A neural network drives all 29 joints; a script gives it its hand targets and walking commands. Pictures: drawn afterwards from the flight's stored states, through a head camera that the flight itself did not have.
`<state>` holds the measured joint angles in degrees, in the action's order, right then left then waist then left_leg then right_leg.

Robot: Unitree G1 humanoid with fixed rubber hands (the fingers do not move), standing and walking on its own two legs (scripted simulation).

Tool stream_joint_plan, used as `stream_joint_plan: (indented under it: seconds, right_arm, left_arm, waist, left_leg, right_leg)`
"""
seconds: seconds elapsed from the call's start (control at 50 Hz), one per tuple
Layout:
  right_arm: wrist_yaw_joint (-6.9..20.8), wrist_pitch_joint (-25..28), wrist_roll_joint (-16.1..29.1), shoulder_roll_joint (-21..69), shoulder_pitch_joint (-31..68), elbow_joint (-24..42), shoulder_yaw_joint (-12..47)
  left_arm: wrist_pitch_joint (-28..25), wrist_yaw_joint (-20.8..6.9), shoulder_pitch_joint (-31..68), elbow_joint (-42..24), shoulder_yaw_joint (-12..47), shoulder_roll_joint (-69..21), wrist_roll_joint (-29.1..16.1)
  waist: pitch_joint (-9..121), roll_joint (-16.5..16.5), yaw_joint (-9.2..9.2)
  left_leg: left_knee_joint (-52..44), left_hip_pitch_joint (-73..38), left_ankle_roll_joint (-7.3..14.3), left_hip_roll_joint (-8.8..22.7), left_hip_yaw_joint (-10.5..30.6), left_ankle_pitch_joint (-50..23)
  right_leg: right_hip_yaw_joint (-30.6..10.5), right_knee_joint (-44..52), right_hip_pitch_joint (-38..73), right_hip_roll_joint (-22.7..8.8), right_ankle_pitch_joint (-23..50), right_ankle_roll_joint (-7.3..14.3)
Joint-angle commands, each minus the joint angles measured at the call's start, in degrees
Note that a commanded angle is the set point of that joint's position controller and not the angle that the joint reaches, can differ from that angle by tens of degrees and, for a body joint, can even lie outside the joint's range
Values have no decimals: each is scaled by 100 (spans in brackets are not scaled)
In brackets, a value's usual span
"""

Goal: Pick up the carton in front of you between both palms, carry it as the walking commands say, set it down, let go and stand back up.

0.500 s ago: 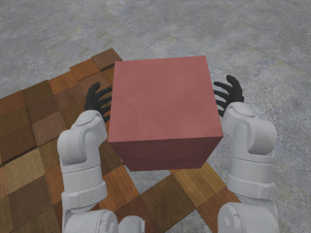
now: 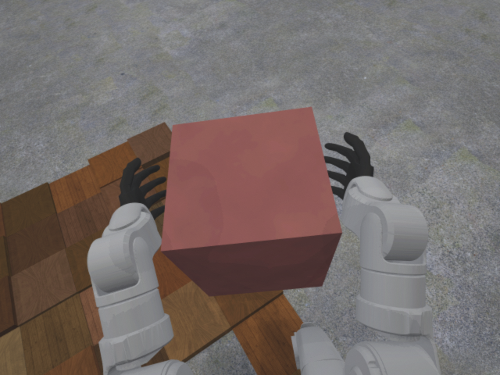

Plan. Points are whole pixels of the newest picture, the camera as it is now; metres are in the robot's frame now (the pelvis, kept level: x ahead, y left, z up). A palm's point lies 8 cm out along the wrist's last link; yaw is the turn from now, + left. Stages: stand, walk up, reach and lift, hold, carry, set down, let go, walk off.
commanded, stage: carry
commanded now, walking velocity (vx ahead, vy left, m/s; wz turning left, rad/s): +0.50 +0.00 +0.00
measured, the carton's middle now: (254, 213) +0.37 -0.03 +0.03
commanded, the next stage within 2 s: none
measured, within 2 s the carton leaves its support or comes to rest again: neither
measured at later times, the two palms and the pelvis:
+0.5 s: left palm (163, 90) +0.62 +0.11 +0.12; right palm (316, 56) +0.66 -0.20 +0.11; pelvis +0.30 -0.07 -0.01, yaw +3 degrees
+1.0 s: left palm (176, 21) +0.91 +0.09 +0.11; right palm out of the picture +0.94 -0.22 +0.12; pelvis +0.59 -0.09 -0.02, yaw +4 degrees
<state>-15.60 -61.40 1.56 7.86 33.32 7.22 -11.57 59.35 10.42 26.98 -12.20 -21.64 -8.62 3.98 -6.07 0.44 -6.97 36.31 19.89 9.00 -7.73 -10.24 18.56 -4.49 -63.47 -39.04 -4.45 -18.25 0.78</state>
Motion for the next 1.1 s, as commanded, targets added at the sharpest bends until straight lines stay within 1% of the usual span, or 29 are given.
stream_joint_plan:
  seconds: [0.0,0.06,0.08,0.1,0.12,0.14,0.16,0.22,0.28,0.42,0.46,0.48,0.5,0.52,0.54,0.56,0.6,0.68,0.74,0.78,0.8,0.82,0.84,0.86,0.88,0.92,0.96,1.02,1.08]
  right_arm:
    - [363,-62,1025,4245,2971,368,3279]
    - [310,-188,700,3873,2524,1,2889]
    - [281,-229,567,3757,2323,-147,2775]
    - [258,-279,428,3642,2263,-355,2636]
    - [234,-335,399,3589,2426,-445,2570]
    - [193,-382,347,3464,2499,-525,2459]
    - [177,-354,353,3521,2676,-483,2464]
    - [277,-186,635,4140,3318,-29,2500]
    - [341,-24,568,4324,3296,-159,2576]
    - [301,191,439,3896,2966,261,2774]
    - [317,153,449,3748,2681,181,2716]
    - [306,140,426,3699,2478,66,2676]
    - [274,129,334,3478,2280,-93,2579]
    - [289,171,327,3603,2223,-71,2553]
    - [327,189,349,3789,2132,16,2570]
    - [350,184,504,3871,2458,389,2712]
    - [384,193,832,4009,3163,800,3111]
    - [442,144,1081,3835,3172,928,3444]
    - [398,13,1139,3704,3077,623,3447]
    - [351,-116,1062,3538,2832,109,3216]
    - [308,-181,988,3416,2998,-4,3102]
    - [257,-264,949,3490,3022,-119,3024]
    - [206,-328,788,3471,2927,-438,2776]
    - [146,-352,709,3541,3074,-575,2645]
    - [113,-385,627,3776,3113,-843,2519]
    - [158,-242,486,4233,3024,-846,2332]
    - [231,-83,259,4692,3064,-1054,2260]
    - [249,240,-140,4780,2741,-1036,2229]
    - [285,503,-202,4531,2709,-775,2378]
  left_arm:
    - [120,-117,3820,-539,3734,-3481,-1341]
    - [276,-34,3494,-138,3665,-3216,-1157]
    - [339,2,3496,-31,3666,-3185,-1126]
    - [398,38,3449,191,3569,-3086,-1059]
    - [434,99,3377,389,3392,-2887,-971]
    - [468,154,3331,647,3290,-2763,-971]
    - [451,161,3432,578,3321,-2916,-1034]
    - [318,60,4095,53,3751,-3892,-1493]
    - [162,1,4217,-7,3894,-4138,-1452]
    - [-51,8,3818,-256,4232,-3901,-1533]
    - [-11,60,3621,-148,4203,-3702,-1431]
    - [7,91,3576,-151,4193,-3695,-1385]
    - [58,121,3459,-49,4110,-3593,-1293]
    - [56,99,3642,-333,4267,-3798,-1416]
    - [33,96,3744,-476,4314,-3887,-1487]
    - [16,98,3832,-431,4173,-3904,-1513]
    - [18,149,3517,-138,3808,-3795,-1265]
    - [78,213,3189,-53,3474,-3320,-897]
    - [170,255,3098,161,3194,-2876,-707]
    - [284,284,2854,584,2871,-2518,-526]
    - [346,305,2709,871,2720,-2423,-439]
    - [397,316,2654,1018,2619,-2271,-416]
    - [446,293,2764,1092,2657,-2391,-479]
    - [461,262,3064,1048,2713,-2516,-599]
    - [490,219,3374,1070,2862,-2763,-747]
    - [360,123,4238,520,3333,-3464,-1104]
    - [170,-65,4955,213,3785,-4218,-1476]
    - [-144,-222,5011,165,4190,-4649,-1764]
    - [-326,-209,4102,707,4238,-4663,-1581]
  waist:
    - [2958,659,218]
    - [3059,514,317]
    - [3150,490,441]
    - [3207,304,727]
    - [3396,-699,984]
    - [3625,-1468,1070]
    - [3683,-1264,1081]
    - [3381,-399,1173]
    - [3353,-604,1038]
    - [3188,-1010,1076]
    - [3320,-862,764]
    - [3615,-414,536]
    - [3862,762,281]
    - [3585,1824,122]
    - [3455,1780,62]
    - [3383,954,36]
    - [3463,192,176]
    - [3098,796,242]
    - [2983,520,494]
    - [3169,-261,819]
    - [3201,-944,1096]
    - [3115,-2003,1038]
    - [3153,-1897,994]
    - [2803,-1392,1077]
    - [2858,-771,1091]
    - [2942,-534,1021]
    - [2896,-494,995]
    - [2884,-599,1047]
    - [2811,-725,1126]
  left_leg:
    - [-361,-1795,304,1310,1447,-2191]
    - [467,-1820,-123,1085,1008,-2146]
    - [977,-1504,-259,985,844,-1945]
    - [1661,-562,-507,913,714,-1440]
    - [2953,915,-788,596,609,3]
    - [4037,2127,-839,288,798,1635]
    - [4463,2857,-749,444,932,1670]
    - [3497,2753,-721,934,1240,1060]
    - [2622,2199,-687,972,990,660]
    - [546,1496,-697,806,498,-77]
    - [-612,104,-593,564,212,-433]
    - [-774,-1265,-386,768,605,-592]
    - [-897,-2759,181,1857,2433,-713]
    - [-877,-3860,696,2105,3558,-2115]
    - [-688,-4101,861,2283,3718,-3342]
    - [-584,-3953,782,2278,3408,-3488]
    - [-785,-3412,468,2287,3009,-2317]
    - [-1167,-1874,202,2080,2247,-1198]
    - [-788,-1023,-122,1852,1633,-664]
    - [738,-227,-420,1340,861,-662]
    - [1852,937,-660,1100,705,145]
    - [3221,2209,-919,642,572,1429]
    - [4078,2924,-835,682,784,1692]
    - [4652,3437,-837,709,827,1678]
    - [4777,3648,-743,834,960,1485]
    - [4119,3700,-909,1130,985,1324]
    - [3605,3288,-927,1080,964,1159]
    - [2901,3166,-855,1049,742,449]
    - [1761,2624,-755,938,475,-885]
  right_leg:
    - [800,3124,1063,268,1874,70]
    - [1333,4182,1912,643,2655,54]
    - [1226,4219,2586,502,2703,98]
    - [753,3929,3610,74,2880,269]
    - [-527,3333,4802,-865,4333,716]
    - [-2003,3381,5511,-1612,4155,1381]
    - [-2427,3527,5757,-1733,3041,1624]
    - [-1859,3797,4760,-1365,2153,1338]
    - [-1370,4184,4021,-1230,1457,1290]
    - [-338,4062,4025,-850,2167,1019]
    - [262,3481,3483,-629,2294,648]
    - [646,2636,2761,-325,2518,340]
    - [924,1477,1196,171,1745,-64]
    - [805,520,-390,752,-382,-71]
    - [566,-99,-1065,703,-1468,-51]
    - [405,-288,-1267,574,-1564,3]
    - [85,631,-798,214,-1253,48]
    - [619,2460,810,404,-11,-55]
    - [707,3930,2281,433,1514,-18]
    - [1155,4301,3943,466,1684,-21]
    - [133,4097,4894,-222,1158,237]
    - [-1860,4164,5307,-1420,1780,679]
    - [-2374,4109,5474,-1689,1806,1083]
    - [-2517,4171,5271,-1632,1800,1147]
    - [-2698,4053,5281,-1665,1922,1340]
    - [-2603,4054,4978,-1529,1997,1574]
    - [-1858,4082,4412,-1030,2119,1274]
    - [-1267,4155,4340,-841,2392,1106]
    - [-613,4093,4096,-529,3544,943]
